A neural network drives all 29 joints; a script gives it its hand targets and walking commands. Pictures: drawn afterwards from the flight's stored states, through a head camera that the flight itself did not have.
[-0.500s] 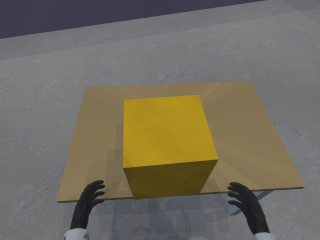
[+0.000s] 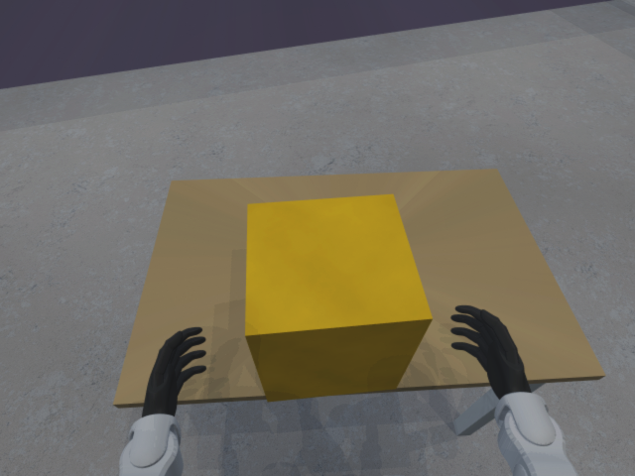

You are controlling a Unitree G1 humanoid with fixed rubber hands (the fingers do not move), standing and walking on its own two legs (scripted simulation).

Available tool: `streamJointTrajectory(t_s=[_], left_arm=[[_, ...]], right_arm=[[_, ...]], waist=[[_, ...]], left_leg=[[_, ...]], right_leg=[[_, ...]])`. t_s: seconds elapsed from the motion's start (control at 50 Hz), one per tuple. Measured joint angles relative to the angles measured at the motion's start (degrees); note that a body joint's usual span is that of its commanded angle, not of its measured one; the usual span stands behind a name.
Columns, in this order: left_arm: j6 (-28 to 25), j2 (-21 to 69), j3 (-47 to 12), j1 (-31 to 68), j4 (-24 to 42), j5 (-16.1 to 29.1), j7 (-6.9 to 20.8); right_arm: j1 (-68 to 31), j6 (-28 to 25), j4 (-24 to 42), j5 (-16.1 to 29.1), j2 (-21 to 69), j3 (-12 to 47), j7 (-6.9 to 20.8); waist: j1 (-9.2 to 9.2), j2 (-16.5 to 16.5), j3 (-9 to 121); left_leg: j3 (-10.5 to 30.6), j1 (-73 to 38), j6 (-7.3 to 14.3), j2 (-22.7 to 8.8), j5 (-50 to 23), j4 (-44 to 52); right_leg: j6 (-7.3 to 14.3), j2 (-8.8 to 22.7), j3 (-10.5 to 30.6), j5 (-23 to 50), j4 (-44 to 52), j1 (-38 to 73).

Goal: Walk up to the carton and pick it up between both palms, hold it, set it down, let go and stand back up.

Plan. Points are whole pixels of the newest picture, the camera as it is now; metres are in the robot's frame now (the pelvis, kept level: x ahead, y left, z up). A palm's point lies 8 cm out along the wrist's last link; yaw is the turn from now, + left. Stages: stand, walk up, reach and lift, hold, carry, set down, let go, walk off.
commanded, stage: reach and lift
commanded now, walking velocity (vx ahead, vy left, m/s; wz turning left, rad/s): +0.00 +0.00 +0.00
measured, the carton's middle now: (327, 303) +0.36 +0.00 -0.05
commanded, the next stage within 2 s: none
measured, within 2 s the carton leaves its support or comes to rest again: neither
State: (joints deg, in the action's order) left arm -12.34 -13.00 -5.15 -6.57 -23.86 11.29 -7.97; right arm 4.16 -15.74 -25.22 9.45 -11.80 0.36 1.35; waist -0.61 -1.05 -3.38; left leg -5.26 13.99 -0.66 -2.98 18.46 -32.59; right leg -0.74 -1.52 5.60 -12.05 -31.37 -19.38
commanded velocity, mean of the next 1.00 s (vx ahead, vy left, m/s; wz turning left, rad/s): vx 0.00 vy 0.00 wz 0.00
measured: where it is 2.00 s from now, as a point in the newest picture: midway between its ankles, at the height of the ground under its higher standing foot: outside the picture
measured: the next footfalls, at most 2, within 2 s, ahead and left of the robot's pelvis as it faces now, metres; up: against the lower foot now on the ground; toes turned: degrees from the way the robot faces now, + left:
none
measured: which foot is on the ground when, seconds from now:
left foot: down 0.00-1.00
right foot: down 0.00-1.00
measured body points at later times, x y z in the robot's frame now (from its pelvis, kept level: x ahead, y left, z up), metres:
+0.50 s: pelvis +0.00 +0.00 +0.00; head +0.03 +0.01 +0.45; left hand +0.33 +0.21 +0.05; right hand +0.33 -0.22 +0.07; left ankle -0.01 +0.12 -0.73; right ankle +0.05 -0.13 -0.73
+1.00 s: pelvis +0.00 +0.00 +0.00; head +0.03 +0.01 +0.45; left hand +0.40 +0.22 +0.11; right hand +0.40 -0.21 +0.11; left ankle -0.01 +0.12 -0.73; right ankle +0.05 -0.13 -0.73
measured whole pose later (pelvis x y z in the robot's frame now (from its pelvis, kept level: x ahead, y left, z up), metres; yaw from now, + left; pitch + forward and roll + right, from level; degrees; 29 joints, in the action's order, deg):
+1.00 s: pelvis +0.00 +0.00 +0.00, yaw +0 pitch +1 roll +0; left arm 21.4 -16.4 5.4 33.3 -28.6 12.4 -5.0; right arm -33.4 12.4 -32.8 14.2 -17.3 -2.4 -2.2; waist -0.6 -0.7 -1.6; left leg -5.3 14.0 -0.7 -3.0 17.1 -30.1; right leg -0.9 -1.5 5.6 -10.4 -28.3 -19.1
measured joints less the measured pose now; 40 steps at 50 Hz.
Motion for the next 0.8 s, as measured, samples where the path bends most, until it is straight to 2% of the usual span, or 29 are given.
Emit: streamJointTrajectory(t_s=[0.26,0.42,0.62,0.72,0.8], left_arm=[[15.19,-0.51,2.51,9.33,6.30,1.09,0.98],[23.87,-0.45,5.95,16.53,7.41,1.09,1.98],[30.56,-0.49,9.02,21.54,8.85,1.08,2.93],[32.23,-0.51,10.14,24.26,8.83,1.08,3.14],[33.03,-1.41,10.35,28.34,5.31,1.08,3.19]], right_arm=[[-5.09,12.17,7.69,2.40,-2.93,-1.04,-1.50],[-11.66,18.56,8.81,3.25,-3.77,-2.01,-1.79],[-19.21,23.61,8.45,4.39,-4.78,-2.19,-2.82],[-23.53,24.82,5.69,4.78,-5.15,-2.13,-2.99],[-27.86,26.48,1.46,4.78,-5.15,-2.25,-3.11]], waist=[[0.00,0.14,1.63],[0.01,0.24,1.71],[0.01,0.37,1.76],[0.01,0.38,1.76],[0.00,0.38,1.76]], left_leg=[[0.00,0.02,0.00,0.00,-0.62,1.11],[0.00,0.01,0.00,0.00,-1.00,1.84],[0.00,0.01,0.00,0.00,-1.22,2.48],[0.00,0.01,0.00,0.00,-1.27,2.51],[0.00,0.01,0.00,0.00,-1.33,2.51]], right_leg=[[0.00,0.01,0.00,0.75,1.36,0.12],[-0.01,0.01,0.00,1.14,2.12,0.14],[-0.04,0.01,0.00,1.38,2.82,0.18],[-0.05,0.01,0.00,1.50,2.95,0.23],[-0.10,0.02,0.00,1.60,2.99,0.24]])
